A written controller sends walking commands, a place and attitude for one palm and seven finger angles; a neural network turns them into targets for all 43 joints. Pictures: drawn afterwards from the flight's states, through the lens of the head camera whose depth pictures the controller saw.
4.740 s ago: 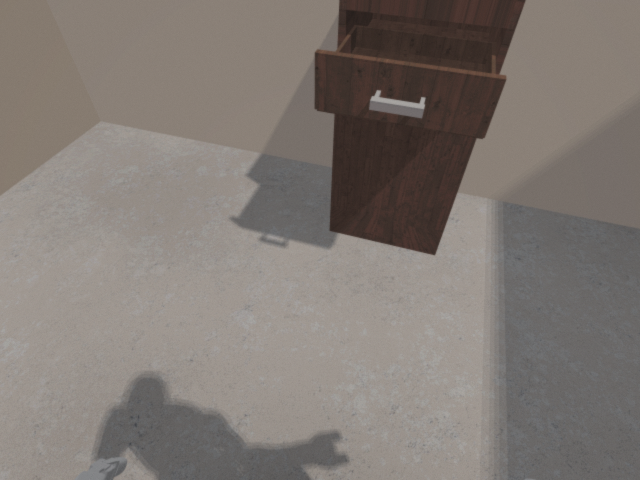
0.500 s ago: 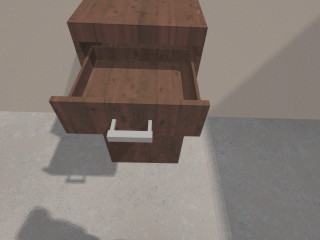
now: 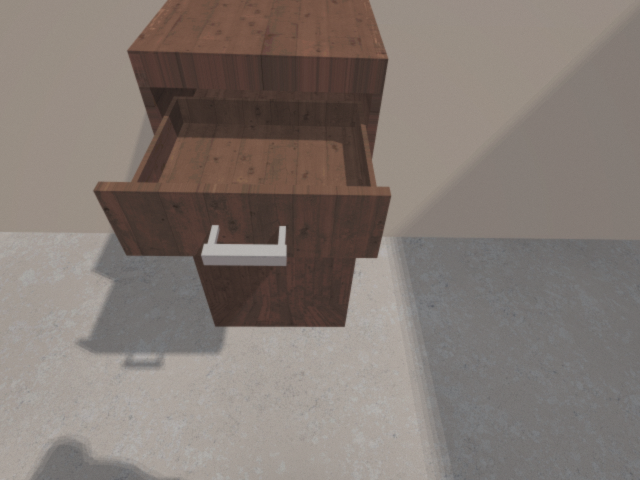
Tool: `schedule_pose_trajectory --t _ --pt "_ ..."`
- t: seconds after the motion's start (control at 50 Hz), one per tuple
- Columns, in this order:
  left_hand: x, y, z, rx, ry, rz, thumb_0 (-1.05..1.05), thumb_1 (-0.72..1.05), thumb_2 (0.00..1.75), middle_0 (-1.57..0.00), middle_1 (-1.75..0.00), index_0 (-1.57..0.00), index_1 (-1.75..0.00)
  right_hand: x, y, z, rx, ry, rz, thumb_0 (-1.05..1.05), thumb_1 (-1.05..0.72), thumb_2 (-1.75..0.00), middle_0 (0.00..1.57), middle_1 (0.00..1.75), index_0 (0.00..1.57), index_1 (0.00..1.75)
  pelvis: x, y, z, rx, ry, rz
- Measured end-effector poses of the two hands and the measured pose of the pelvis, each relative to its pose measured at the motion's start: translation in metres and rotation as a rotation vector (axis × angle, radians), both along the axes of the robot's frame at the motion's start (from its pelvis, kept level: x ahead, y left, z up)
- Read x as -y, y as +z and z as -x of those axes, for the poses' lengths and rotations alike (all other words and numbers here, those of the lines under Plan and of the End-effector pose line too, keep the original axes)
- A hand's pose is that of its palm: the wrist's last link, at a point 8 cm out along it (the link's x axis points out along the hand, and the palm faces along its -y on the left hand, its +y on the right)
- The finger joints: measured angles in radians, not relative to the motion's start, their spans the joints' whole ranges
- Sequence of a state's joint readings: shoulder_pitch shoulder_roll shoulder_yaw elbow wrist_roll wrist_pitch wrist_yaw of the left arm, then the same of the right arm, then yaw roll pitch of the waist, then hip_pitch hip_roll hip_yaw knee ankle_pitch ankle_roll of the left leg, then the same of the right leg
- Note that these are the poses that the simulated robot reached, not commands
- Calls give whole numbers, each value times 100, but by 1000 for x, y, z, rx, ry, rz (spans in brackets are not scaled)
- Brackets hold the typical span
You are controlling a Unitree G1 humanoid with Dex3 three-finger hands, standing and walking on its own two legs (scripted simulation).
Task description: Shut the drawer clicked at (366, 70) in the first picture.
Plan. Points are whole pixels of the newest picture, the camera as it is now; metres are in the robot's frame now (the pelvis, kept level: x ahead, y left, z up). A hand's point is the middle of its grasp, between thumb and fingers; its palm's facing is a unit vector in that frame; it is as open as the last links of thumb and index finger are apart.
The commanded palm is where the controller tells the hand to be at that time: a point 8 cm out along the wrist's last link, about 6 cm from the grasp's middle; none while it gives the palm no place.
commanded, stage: come to a stop and stand still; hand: left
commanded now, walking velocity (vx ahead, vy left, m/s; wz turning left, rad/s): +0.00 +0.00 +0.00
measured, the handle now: (247, 243) +0.43 +0.13 +0.05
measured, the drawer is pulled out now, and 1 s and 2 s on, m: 0.30 0.30 0.30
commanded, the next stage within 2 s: look again from close up in 0.04 s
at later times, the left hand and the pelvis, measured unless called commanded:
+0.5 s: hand out of the picture +0.01 +0.20 -0.19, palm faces +0.03 -0.99 -0.15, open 7.4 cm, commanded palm none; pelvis +0.01 +0.04 +0.00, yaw +0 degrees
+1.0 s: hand out of the picture -0.04 +0.22 -0.18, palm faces -0.01 -0.99 -0.15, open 7.4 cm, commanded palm none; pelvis +0.01 +0.05 +0.00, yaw -1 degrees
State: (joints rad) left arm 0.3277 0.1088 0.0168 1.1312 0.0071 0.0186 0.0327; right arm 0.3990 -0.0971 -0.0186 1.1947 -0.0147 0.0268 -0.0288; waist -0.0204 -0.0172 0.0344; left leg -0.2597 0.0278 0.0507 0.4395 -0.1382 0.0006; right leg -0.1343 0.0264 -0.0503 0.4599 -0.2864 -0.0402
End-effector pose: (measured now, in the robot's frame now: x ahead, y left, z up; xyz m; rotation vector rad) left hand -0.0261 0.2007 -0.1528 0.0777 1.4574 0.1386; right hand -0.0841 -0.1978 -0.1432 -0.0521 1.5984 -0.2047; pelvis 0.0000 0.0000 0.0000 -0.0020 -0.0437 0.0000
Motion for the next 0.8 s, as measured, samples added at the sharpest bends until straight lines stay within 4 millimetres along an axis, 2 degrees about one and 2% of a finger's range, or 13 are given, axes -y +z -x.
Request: schedule_pose_trajectory --t 0.06,0.14,0.24,0.36,0.46,0.54,0.62,0.8 --pt "2 1 8 -29 11 6 1 91 90 -20 -30 -20 -30 -3 1 -3 -2 4 -2 1 -91 -90 20 29 20 30 -1 0 -2 -8 0 -2" --pt "3 3 16 -57 21 7 1 91 90 -20 -30 -20 -30 -8 0 -18 23 12 -10 1 -91 -90 20 29 20 30 -3 1 -5 -17 -2 -4" --pt "-4 4 18 -38 -10 -9 1 91 90 -20 -30 -20 -30 -11 -7 -61 146 54 -14 1 -91 -90 20 29 20 30 -12 -2 -5 -13 -5 22" --pt "-25 -4 -3 47 -9 -18 1 91 90 -20 -30 -20 -30 -2 -3 -96 250 96 48 4 -94 -90 20 29 20 30 -24 -5 -12 10 4 18" --pt "-42 -7 -26 117 -33 -19 1 91 90 -20 -30 -20 -30 -2 7 -116 315 119 82 3 -93 -90 20 29 20 30 -33 -5 -11 6 2 17" --pt "-54 -7 -37 144 -44 -19 1 91 90 -20 -30 -20 -30 -7 13 -123 334 137 98 2 -93 -90 20 29 20 30 -40 -4 -8 0 2 20" --pt "-64 -6 -38 145 -49 -19 1 91 90 -20 -30 -20 -30 -13 17 -124 332 144 102 1 -92 -90 20 29 20 30 -47 -3 -7 -4 3 21" --pt "-80 -5 -19 82 -46 -23 1 91 90 -20 -30 -20 -30 -26 16 -113 287 137 92 1 -92 -90 20 29 20 30 -59 -1 -7 -11 3 15"
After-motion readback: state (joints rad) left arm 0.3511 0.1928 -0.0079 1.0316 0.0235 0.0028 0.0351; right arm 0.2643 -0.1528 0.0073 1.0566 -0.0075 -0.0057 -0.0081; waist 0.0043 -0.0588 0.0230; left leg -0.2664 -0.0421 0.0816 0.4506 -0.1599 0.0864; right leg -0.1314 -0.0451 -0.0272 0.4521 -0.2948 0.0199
